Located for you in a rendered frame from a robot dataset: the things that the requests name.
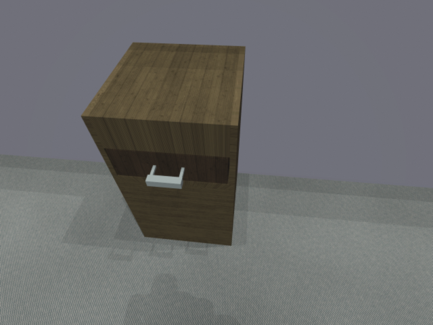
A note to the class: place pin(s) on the cabinet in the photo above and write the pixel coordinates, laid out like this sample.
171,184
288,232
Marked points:
180,99

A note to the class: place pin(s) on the drawer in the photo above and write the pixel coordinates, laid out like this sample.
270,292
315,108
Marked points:
213,169

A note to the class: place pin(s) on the handle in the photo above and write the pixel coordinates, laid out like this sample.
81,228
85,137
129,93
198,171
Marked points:
164,181

